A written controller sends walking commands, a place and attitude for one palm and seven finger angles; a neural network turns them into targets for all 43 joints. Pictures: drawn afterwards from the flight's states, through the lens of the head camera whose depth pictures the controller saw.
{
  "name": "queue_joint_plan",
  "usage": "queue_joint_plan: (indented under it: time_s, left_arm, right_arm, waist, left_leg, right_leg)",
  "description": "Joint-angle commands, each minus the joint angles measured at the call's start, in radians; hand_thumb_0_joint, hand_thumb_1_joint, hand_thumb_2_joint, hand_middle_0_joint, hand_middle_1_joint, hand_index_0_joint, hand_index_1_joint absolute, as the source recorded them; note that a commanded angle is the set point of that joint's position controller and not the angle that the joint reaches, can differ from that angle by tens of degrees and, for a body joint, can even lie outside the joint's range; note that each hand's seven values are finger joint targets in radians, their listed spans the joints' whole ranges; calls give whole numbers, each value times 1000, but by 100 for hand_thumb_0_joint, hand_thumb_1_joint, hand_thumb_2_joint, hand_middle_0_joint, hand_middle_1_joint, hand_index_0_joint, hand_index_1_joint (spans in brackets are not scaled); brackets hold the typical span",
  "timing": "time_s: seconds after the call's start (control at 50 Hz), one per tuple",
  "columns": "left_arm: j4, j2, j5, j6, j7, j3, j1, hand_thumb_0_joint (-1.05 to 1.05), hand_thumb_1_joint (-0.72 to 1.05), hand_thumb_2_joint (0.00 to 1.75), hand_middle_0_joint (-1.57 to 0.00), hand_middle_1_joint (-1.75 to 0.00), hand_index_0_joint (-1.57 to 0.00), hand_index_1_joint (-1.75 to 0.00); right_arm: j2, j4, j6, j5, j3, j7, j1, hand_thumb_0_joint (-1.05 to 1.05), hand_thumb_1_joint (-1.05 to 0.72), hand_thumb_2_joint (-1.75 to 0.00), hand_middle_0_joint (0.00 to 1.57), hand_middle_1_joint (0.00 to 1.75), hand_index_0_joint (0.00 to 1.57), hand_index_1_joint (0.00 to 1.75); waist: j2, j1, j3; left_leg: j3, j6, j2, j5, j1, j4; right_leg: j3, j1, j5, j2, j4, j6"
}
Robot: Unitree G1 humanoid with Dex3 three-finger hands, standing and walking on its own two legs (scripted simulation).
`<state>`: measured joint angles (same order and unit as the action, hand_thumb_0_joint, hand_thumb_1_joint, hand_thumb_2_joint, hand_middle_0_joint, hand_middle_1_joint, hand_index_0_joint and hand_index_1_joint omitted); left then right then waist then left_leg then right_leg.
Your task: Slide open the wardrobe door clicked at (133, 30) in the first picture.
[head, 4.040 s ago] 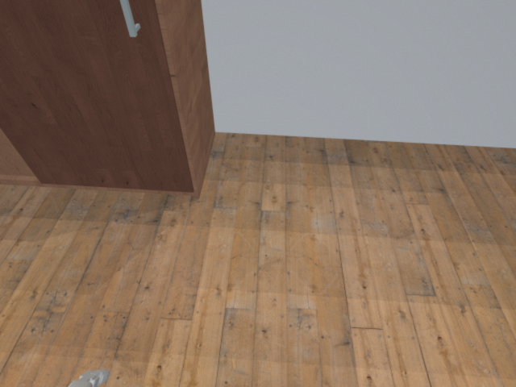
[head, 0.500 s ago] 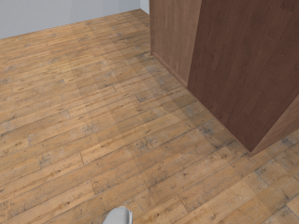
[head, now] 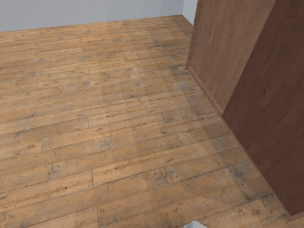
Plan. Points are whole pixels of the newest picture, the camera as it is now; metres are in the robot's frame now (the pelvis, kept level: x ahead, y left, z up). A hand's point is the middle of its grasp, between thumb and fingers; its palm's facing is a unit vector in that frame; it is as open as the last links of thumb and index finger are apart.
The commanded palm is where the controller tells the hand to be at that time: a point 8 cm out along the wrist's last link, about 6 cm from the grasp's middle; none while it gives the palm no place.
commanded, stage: walk to a spot facing it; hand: right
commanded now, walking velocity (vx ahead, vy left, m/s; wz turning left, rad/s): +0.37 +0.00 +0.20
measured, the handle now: out of the picture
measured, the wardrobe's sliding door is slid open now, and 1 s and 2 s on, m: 0.00 0.00 0.00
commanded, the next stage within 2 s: turn to face it in 0.52 s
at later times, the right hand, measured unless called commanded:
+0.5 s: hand (226, 193) +0.28 -0.23 -0.17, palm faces -0.14 +0.98 -0.14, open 7.4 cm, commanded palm none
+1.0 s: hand (191, 138) +0.49 -0.12 -0.16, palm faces -0.19 +0.97 -0.14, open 7.3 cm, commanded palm none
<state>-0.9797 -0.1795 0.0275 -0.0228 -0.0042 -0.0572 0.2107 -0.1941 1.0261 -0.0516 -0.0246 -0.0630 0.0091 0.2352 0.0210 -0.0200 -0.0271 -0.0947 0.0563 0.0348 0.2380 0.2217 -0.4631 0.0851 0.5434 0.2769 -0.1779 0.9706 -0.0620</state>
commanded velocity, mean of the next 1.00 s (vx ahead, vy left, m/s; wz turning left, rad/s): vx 0.13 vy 0.00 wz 0.06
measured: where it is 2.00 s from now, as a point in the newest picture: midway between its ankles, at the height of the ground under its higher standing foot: (149, 221)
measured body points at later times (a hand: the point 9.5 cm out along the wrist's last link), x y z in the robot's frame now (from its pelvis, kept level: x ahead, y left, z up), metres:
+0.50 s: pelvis +0.20 -0.06 +0.01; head +0.23 -0.08 +0.46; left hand +0.13 +0.17 -0.13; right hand +0.29 -0.28 -0.16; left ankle +0.23 +0.11 -0.65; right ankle +0.17 -0.14 -0.74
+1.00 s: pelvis +0.33 +0.00 -0.01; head +0.35 +0.00 +0.44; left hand +0.31 +0.23 -0.16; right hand +0.50 -0.18 -0.15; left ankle +0.34 +0.10 -0.74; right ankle +0.37 -0.11 -0.70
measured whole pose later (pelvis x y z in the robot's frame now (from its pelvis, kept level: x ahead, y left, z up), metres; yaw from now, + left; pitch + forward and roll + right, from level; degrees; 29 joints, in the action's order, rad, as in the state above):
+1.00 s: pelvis +0.33 +0.00 -0.01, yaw +10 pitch -1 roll +1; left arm -1.01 -0.16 0.02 0.05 0.01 -0.05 0.25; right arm -0.11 0.96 -0.01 -0.02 -0.02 0.03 0.08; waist 0.02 -0.06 -0.06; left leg -0.28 0.03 -0.09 0.27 0.26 -0.56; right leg 0.10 0.46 0.43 -0.11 0.96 -0.06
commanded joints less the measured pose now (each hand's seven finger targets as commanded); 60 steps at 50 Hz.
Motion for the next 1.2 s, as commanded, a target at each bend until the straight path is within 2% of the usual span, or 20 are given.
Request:
queue_joint_plan:
  time_s: [0.0,0.08,0.12,0.16,0.18,0.22,0.32,0.54,0.6,0.64,0.66,0.68,0.7,0.72,0.82,1.02,1.06,1.08,1.12,1.18]
  left_arm:
    - [53,-42,2,-17,-20,-3,9,0,90,90,-20,-30,-20,-30]
    - [68,-62,-2,-33,-20,-8,-36,0,90,90,-20,-30,-20,-30]
    - [22,-114,1,-45,-7,-20,101,0,90,90,-20,-30,-20,-30]
    - [-25,-284,19,-48,4,-59,319,0,90,90,-20,-30,-20,-30]
    - [-36,-238,11,-43,16,-44,290,0,90,90,-20,-30,-20,-30]
    - [3,-154,4,-51,19,-20,166,0,90,90,-20,-30,-20,-30]
    - [-7,-62,-4,-73,32,-12,132,0,90,90,-20,-30,-20,-30]
    - [-67,-104,2,-43,33,-22,253,0,90,90,-20,-30,-20,-30]
    - [-56,-128,1,-32,34,-32,238,0,90,90,-20,-30,-20,-30]
    - [-61,-131,-7,-29,29,-25,235,0,90,90,-20,-30,-20,-30]
    - [-60,-99,-18,-29,21,-16,240,0,90,90,-20,-30,-20,-30]
    - [-43,-22,-31,-30,24,-1,276,0,90,90,-20,-30,-20,-30]
    - [-36,-37,-35,-18,36,2,257,0,90,90,-20,-30,-20,-30]
    - [-39,-15,-32,-9,35,6,264,0,90,90,-20,-30,-20,-30]
    - [-68,7,-18,54,27,17,237,0,90,90,-20,-30,-20,-30]
    - [50,-50,-4,52,-10,-14,102,0,90,90,-20,-30,-20,-30]
    - [51,-132,3,38,-14,-35,177,0,90,90,-20,-30,-20,-30]
    - [70,-241,9,30,-8,-58,206,0,90,90,-20,-30,-20,-30]
    - [64,-258,6,27,15,-60,186,0,90,90,-20,-30,-20,-30]
    - [114,-195,1,13,22,-35,51,0,90,90,-20,-30,-20,-30]
  right_arm:
    - [-131,-33,-22,2,-19,-5,55,0,-90,-90,20,30,20,30]
    - [-147,-19,-15,3,-22,-6,85,0,-90,-90,20,30,20,30]
    - [-134,-25,-7,8,-23,-9,68,0,-90,-90,20,30,20,30]
    - [-53,-65,-11,14,-10,-21,82,0,-90,-90,20,30,20,30]
    - [-92,-68,-4,3,-18,-12,30,0,-90,-90,20,30,20,30]
    - [-70,-59,0,-2,-24,-32,-8,0,-90,-90,20,30,20,30]
    - [-9,-32,53,-12,-38,-37,88,0,-90,-90,20,30,20,30]
    - [9,-134,63,-4,-24,-48,-175,0,-90,-90,20,30,20,30]
    - [-7,-132,51,-6,-23,-44,-146,0,-90,-90,20,30,20,30]
    - [-38,-80,26,-14,-21,-26,27,0,-90,-90,20,30,20,30]
    - [-109,-38,8,-18,-33,-12,151,0,-90,-90,20,30,20,30]
    - [-206,-3,-8,-9,-50,3,248,0,-90,-90,20,30,20,30]
    - [-225,-4,-7,16,-37,10,236,0,-90,-90,20,30,20,30]
    - [-211,-24,-7,13,-33,16,160,0,-90,-90,20,30,20,30]
    - [-90,-88,13,11,13,31,-114,0,-90,-90,20,30,20,30]
    - [-141,-135,53,-2,-37,29,-111,0,-90,-90,20,30,20,30]
    - [-105,-156,68,10,-36,22,-90,0,-90,-90,20,30,20,30]
    - [-45,-200,74,18,-27,15,-86,0,-90,-90,20,30,20,30]
    - [-62,-222,77,2,-27,18,-164,0,-90,-90,20,30,20,30]
    - [-89,-174,70,3,-36,2,-105,0,-90,-90,20,30,20,30]
  waist:
    - [-151,25,-26]
    - [-114,25,-61]
    - [-23,-44,-13]
    - [390,-110,100]
    - [288,-112,76]
    - [78,-48,-51]
    - [86,30,-38]
    - [130,-36,-96]
    - [150,-11,-51]
    - [109,67,69]
    - [4,122,181]
    - [-233,131,331]
    - [-143,118,366]
    - [-219,92,373]
    - [-110,-24,49]
    - [-158,-8,18]
    - [132,-41,51]
    - [412,-55,24]
    - [274,-61,82]
    - [106,-3,94]
  left_leg:
    - [220,115,-252,11,40,239]
    - [247,96,-259,-13,36,187]
    - [189,53,-183,-59,131,-11]
    - [6,-29,-5,329,420,-584]
    - [108,-24,-53,296,454,-738]
    - [119,-27,-129,140,474,-801]
    - [90,-73,-146,-54,417,-782]
    - [-49,-78,-115,-44,419,-337]
    - [-77,-39,-62,-24,298,-233]
    - [-106,-21,-20,-143,11,-69]
    - [5,0,-136,-445,-277,-47]
    - [362,130,-453,-1040,-564,-108]
    - [318,196,-501,-1203,-481,-68]
    - [332,200,-498,-1006,-431,-27]
    - [32,86,-385,-563,58,118]
    - [-82,29,-405,-140,56,9]
    - [-138,-52,-300,47,145,-268]
    - [-140,-135,-161,425,363,-508]
    - [63,-117,-134,356,431,-772]
    - [90,-136,-150,144,405,-774]
  right_leg:
    - [15,-72,-65,20,-207,7]
    - [50,-207,-66,66,-364,19]
    - [41,-465,-59,73,-482,32]
    - [-454,-707,146,-317,-735,165]
    - [-507,-630,243,-346,-785,175]
    - [-342,-462,197,-288,-802,168]
    - [19,-384,-133,-172,-786,95]
    - [216,-550,-585,-189,-661,149]
    - [247,-573,-771,-197,-534,140]
    - [245,-518,-821,-155,-293,103]
    - [228,-335,-573,-108,-95,63]
    - [179,-40,292,56,203,15]
    - [-5,-75,372,70,300,21]
    - [-75,-56,335,62,336,20]
    - [-55,-148,179,38,150,7]
    - [53,-196,41,69,-237,17]
    - [-107,-319,-181,2,-509,65]
    - [-464,-367,-436,-237,-654,194]
    - [-534,-364,-303,-238,-673,248]
    - [-342,-374,-331,-115,-643,192]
